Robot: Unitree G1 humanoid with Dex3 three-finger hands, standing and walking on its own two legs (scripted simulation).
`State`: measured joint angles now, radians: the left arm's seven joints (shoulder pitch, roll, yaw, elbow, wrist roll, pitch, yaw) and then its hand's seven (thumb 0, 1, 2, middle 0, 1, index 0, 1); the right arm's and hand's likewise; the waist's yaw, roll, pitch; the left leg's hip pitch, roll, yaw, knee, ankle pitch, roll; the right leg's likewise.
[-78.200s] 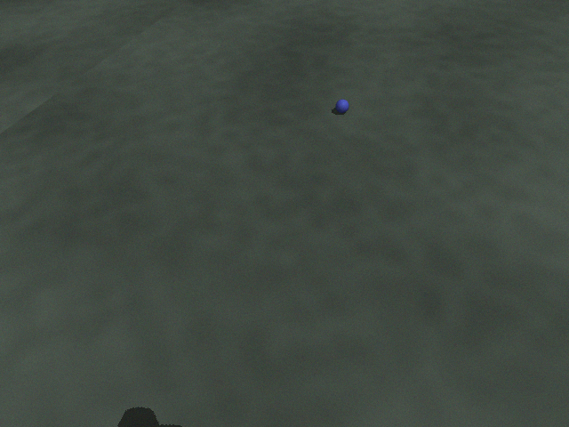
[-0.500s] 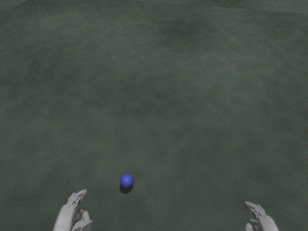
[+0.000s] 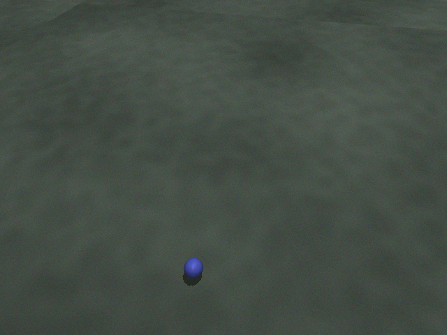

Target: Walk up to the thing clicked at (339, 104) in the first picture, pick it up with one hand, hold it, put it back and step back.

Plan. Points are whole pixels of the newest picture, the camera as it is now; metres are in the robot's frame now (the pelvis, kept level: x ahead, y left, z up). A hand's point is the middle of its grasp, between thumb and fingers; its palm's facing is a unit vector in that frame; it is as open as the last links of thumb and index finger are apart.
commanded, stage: stand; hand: left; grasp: from above
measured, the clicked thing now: (193, 267) +0.53 +0.20 -0.73
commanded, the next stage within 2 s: step back in 1.92 s
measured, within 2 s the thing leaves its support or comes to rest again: neither
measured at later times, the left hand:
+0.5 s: hand out of the picture +0.06 +0.25 -0.15, palm faces +0.05 -0.94 -0.35, open 7.4 cm
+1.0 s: hand out of the picture +0.06 +0.25 -0.15, palm faces +0.05 -0.94 -0.34, open 7.4 cm
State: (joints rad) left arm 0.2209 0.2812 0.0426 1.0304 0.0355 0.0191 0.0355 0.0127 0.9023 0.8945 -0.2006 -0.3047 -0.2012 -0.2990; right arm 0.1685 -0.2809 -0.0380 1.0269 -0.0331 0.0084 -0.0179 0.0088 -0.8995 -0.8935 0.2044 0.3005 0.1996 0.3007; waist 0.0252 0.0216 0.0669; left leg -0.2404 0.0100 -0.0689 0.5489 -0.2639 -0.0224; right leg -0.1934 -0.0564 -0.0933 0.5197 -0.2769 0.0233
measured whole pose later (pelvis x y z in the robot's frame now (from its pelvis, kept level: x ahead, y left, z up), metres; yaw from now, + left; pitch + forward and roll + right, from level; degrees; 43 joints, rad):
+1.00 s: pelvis +0.01 -0.01 +0.01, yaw +1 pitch -3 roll -1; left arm 0.12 0.32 0.04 1.14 0.02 0.01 0.01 0.01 0.90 0.89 -0.20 -0.30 -0.20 -0.30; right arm 0.12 -0.32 -0.01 1.11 -0.02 0.00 -0.01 0.01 -0.90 -0.89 0.20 0.30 0.20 0.30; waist 0.02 0.02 0.07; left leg -0.18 0.01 -0.09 0.43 -0.21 -0.03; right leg -0.12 -0.05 -0.12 0.39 -0.22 0.02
